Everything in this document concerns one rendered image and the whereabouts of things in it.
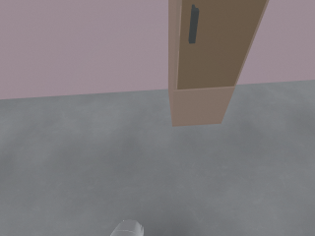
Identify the cupboard door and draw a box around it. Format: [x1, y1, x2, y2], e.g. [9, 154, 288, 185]
[177, 0, 267, 89]

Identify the robot left thigh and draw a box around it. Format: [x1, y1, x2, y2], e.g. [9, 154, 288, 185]
[110, 220, 144, 236]

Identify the handle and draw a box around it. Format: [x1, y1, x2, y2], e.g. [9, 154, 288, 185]
[188, 4, 200, 44]

